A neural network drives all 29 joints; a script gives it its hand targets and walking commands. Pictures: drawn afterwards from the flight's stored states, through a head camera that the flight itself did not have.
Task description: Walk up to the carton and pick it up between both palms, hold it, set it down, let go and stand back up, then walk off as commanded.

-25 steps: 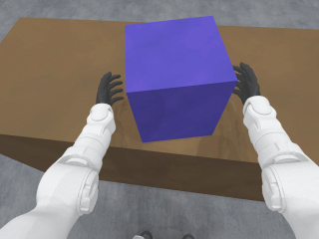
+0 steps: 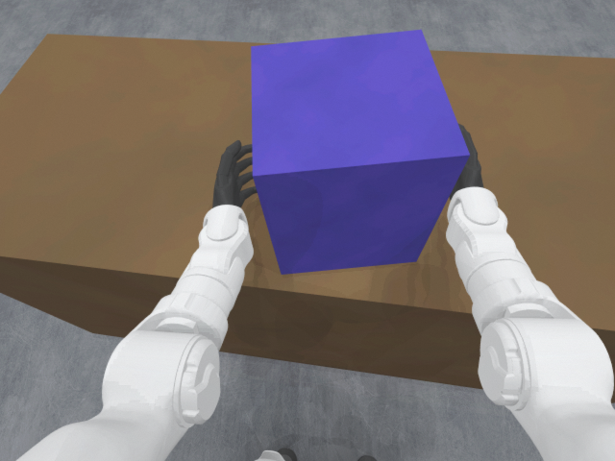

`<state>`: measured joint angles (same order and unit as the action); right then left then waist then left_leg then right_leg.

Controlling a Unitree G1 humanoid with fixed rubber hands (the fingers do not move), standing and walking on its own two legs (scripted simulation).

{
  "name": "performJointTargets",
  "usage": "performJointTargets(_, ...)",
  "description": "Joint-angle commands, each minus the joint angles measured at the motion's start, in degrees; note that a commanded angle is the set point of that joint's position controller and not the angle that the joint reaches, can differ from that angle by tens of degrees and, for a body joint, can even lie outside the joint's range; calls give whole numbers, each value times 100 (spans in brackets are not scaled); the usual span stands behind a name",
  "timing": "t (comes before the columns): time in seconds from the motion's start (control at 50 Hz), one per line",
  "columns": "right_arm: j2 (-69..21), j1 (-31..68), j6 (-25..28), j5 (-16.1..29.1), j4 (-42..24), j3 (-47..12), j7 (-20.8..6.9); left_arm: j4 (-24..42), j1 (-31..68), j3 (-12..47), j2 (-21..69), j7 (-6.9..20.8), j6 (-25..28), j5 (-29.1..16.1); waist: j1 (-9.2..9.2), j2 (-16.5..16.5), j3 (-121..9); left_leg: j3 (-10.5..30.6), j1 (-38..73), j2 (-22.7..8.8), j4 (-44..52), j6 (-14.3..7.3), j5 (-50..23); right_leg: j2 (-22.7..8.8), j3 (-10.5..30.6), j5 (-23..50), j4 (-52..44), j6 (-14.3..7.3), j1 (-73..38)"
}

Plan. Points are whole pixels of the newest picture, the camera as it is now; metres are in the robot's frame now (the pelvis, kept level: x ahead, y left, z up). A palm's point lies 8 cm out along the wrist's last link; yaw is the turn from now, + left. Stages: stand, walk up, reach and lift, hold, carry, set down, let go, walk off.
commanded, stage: reach and lift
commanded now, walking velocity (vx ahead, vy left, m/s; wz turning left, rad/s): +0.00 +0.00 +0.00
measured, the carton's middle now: (343, 166) +0.51 +0.04 +0.03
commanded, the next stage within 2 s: none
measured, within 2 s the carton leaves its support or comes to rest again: neither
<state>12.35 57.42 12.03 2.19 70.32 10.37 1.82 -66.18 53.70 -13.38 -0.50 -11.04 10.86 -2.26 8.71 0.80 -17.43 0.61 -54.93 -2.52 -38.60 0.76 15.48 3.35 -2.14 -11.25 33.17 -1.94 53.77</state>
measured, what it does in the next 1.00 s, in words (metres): stands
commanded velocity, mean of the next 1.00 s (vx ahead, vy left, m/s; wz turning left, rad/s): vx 0.00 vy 0.00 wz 0.00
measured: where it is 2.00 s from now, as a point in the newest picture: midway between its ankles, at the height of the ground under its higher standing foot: outside the picture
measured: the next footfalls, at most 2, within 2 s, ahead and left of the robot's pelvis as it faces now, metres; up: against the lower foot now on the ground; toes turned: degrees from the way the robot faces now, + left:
none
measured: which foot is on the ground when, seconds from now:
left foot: down 0.00-1.00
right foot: down 0.00-1.00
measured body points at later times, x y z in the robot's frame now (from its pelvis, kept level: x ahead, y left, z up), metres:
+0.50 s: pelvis +0.02 +0.00 +0.02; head +0.15 +0.00 +0.45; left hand +0.44 +0.19 +0.03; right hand +0.50 -0.11 +0.04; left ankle -0.01 +0.12 -0.71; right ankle +0.01 -0.10 -0.71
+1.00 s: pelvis +0.02 -0.01 +0.02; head +0.15 +0.00 +0.45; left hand +0.44 +0.19 +0.02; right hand +0.50 -0.11 +0.04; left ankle +0.00 +0.12 -0.71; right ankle +0.01 -0.10 -0.71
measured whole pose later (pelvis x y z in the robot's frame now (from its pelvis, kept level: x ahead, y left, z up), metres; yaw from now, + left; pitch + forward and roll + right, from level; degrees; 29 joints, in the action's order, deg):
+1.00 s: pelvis +0.02 -0.01 +0.02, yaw +2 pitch +27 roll -1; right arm 3.8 52.6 23.7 -24.2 71.5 35.1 0.0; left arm -67.5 47.5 -28.4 2.5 -8.2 21.8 10.9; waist 5.3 0.1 -11.9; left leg -0.7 -40.9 -1.8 -26.1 0.9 11.7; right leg 1.8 -3.7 -9.6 23.5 -2.4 40.6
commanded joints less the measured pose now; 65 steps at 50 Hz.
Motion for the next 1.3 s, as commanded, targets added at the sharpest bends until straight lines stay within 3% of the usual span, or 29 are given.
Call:
performJointTargets(0.0,363,3844,370,-357,-1397,358,-130,1617,3887,17,-370,50,435,405,-51,-588,-5381,-534,2561,207,46,359,-3311,13,-154,3010,236,344,-3992)
performJointTargets(0.04,269,3750,411,-512,-1622,374,-160,1757,3606,58,-214,59,458,342,-93,-773,-5568,-570,2774,171,3,314,-3444,9,-197,3119,145,325,-3902)
performJointTargets(0.1,95,3526,481,-809,-1182,689,-266,1752,3471,75,259,103,414,665,-175,-402,-5295,-517,3333,120,38,446,-4062,20,-347,3160,27,232,-3625)
performJointTargets(0.14,-148,3622,457,-1016,-1419,743,-343,1588,3502,-206,220,188,405,835,-56,-791,-5013,-590,3123,129,190,331,-3559,-26,-282,2964,-118,273,-3900)
performJointTargets(0.16,-376,3628,512,-1283,-1448,877,-440,1840,3755,-42,581,249,446,875,-105,-608,-5145,-585,3180,138,278,360,-3654,-41,-349,2925,-124,257,-3840)
performJointTargets(0.18,-1201,3705,512,-1583,-1471,869,-602,1747,3708,-171,1067,460,483,1074,-84,-995,-5104,-651,2942,145,298,252,-3428,-111,-336,3064,-107,345,-4139)
performJointTargets(0.28,-3259,3275,766,-2596,-935,899,-1016,954,3478,-124,2523,943,603,1779,-90,-884,-4573,-817,2694,169,631,208,-3255,-236,-367,3788,-22,398,-5049)
performJointTargets(0.3,-3078,3046,811,-2861,-809,1194,-1009,1020,3418,-48,2491,948,679,1776,-353,-790,-4688,-733,2948,137,670,256,-3259,-199,-466,3553,-156,375,-4703)
performJointTargets(0.34,-3222,2997,889,-2878,-519,1180,-1116,951,3157,-224,2592,908,709,1907,-52,-592,-4281,-693,3501,37,702,226,-3569,-195,-484,3102,-347,306,-4170)
performJointTargets(0.4,-3253,2797,991,-3116,-285,1313,-1143,650,2765,-285,2621,915,705,1925,-109,-645,-3974,-590,3899,-23,705,175,-3816,-260,-518,2968,-572,285,-3700)
performJointTargets(0.42,-3390,2618,1039,-3141,-103,1280,-1114,680,2688,-125,2740,921,740,1884,-130,-419,-3952,-640,3760,31,726,194,-3836,-220,-467,3195,-561,239,-3839)
performJointTargets(0.5,-3297,2729,981,-3216,129,1299,-1104,575,2771,-486,2300,980,789,1913,-102,-818,-3511,-774,2958,106,1081,32,-3018,-312,-382,3391,-480,345,-4761)
performJointTargets(0.56,-3552,2420,1038,-3218,68,1255,-1081,589,2756,-359,2452,983,861,1907,-80,-503,-3511,-787,2811,119,1163,74,-2986,-363,-340,3380,-492,348,-4724)
performJointTargets(0.66,-3621,2649,1094,-3176,33,1106,-964,343,2708,-395,2248,1103,936,1848,-296,-999,-3203,-824,1905,238,1520,-50,-2155,-446,-237,4241,-306,502,-5903)
performJointTargets(0.72,-3625,2661,1223,-3202,223,1146,-987,186,2654,-314,2439,1075,997,1785,-269,-717,-3286,-687,2499,135,1255,-37,-2778,-389,-345,3816,-346,443,-4935)
performJointTargets(0.8,-3736,2518,1277,-3206,138,1049,-943,250,2594,-232,2513,1088,1088,1725,-305,-827,-3531,-769,1974,224,1399,-17,-2553,-424,-265,4395,-279,461,-5688)
performJointTargets(0.82,-3710,2445,1273,-3253,404,1153,-944,348,2732,-148,2584,1076,1125,1775,-431,-575,-3425,-687,2290,178,1423,31,-2770,-401,-335,4120,-386,413,-5245)
performJointTargets(0.84,-3765,2462,1233,-3192,647,1090,-980,244,2762,-267,2546,1063,1103,1852,-213,-427,-3340,-760,2405,152,1301,-11,-2818,-426,-321,3872,-319,402,-4943)
performJointTargets(0.86,-3813,2599,1299,-3259,457,1163,-981,137,2800,-129,2647,1052,1096,1781,-285,-266,-3501,-639,2703,100,1252,22,-2946,-363,-364,3506,-431,332,-4596)
performJointTargets(0.9,-3695,2408,1285,-3192,311,1183,-980,71,2627,-233,2619,1033,1076,1873,-186,-365,-3448,-769,2431,106,1267,29,-2704,-336,-345,3741,-373,331,-4986)
performJointTargets(0.94,-3612,2422,1247,-3332,572,1238,-986,9,2826,-126,2573,1044,1118,1837,-379,-467,-3343,-707,2293,101,1318,79,-2655,-321,-407,3693,-393,302,-5127)
performJointTargets(0.96,-3748,2430,1286,-3217,245,1032,-995,-81,2455,-280,2564,1035,1124,1870,-143,-602,-3481,-784,2172,139,1327,16,-2704,-348,-336,3944,-379,363,-5243)
performJointTargets(0.98,-3617,2328,1214,-3274,613,1268,-998,-67,2704,-238,2550,1057,1077,1897,-339,-439,-3323,-716,2257,151,1337,40,-2486,-353,-349,3592,-467,292,-5188)
performJointTargets(1.0,-3707,2492,1239,-3297,537,1144,-1014,-27,2583,-282,2630,1058,1057,1882,-160,-679,-3428,-796,2146,124,1395,-20,-2535,-331,-354,3748,-377,352,-5250)
performJointTargets(1.04,-3631,2507,1343,-3228,632,1122,-985,-157,2601,-133,2666,1077,1115,1698,-353,-560,-3352,-755,2244,136,1243,-30,-2626,-364,-332,3836,-306,326,-4975)
performJointTargets(1.14,-3668,2469,1344,-3144,641,1072,-979,-88,2536,-140,2723,1024,1127,1761,-276,-524,-3400,-714,2348,106,1291,18,-2694,-271,-379,3714,-391,305,-4995)
performJointTargets(1.16,-3557,2603,1393,-3247,657,1200,-965,-6,2770,42,2787,1020,1123,1714,-446,-537,-3507,-676,2421,86,1275,75,-2636,-285,-449,3534,-450,304,-4829)
performJointTargets(1.24,-3748,2581,1396,-3236,664,1038,-996,-102,2716,-167,2717,1011,1165,1851,-173,-494,-3698,-777,2124,102,1380,4,-2270,-276,-341,3437,-336,312,-4991)
performJointTargets(1.28,-3825,2640,1515,-3188,712,970,-965,57,2884,-24,2803,1017,1252,1755,-282,-459,-3619,-805,1984,175,1229,50,-2610,-274,-326,4072,-182,333,-5297)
